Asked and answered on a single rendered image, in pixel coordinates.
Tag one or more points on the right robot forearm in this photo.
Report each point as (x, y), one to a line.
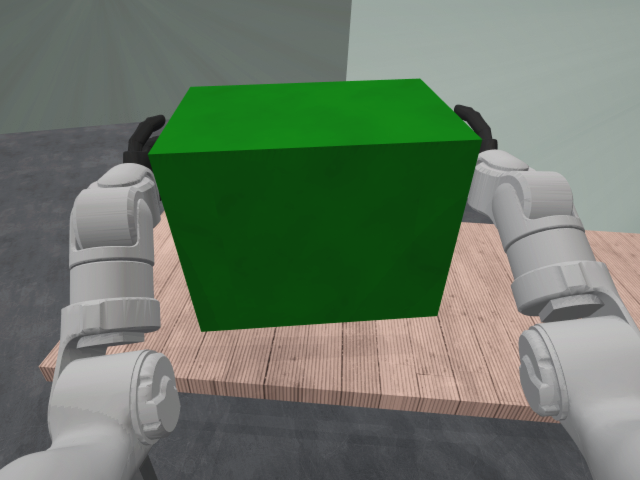
(556, 275)

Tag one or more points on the right robot hand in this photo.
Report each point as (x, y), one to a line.
(479, 126)

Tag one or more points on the robot left upper arm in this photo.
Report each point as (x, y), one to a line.
(106, 414)

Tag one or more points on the table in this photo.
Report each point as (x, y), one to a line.
(464, 361)

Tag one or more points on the left robot hand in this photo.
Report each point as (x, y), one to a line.
(140, 144)

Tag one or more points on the robot right upper arm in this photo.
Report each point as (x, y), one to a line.
(585, 373)

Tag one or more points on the left robot forearm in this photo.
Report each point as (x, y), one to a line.
(111, 259)

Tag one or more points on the carton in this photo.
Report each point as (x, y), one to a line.
(313, 203)

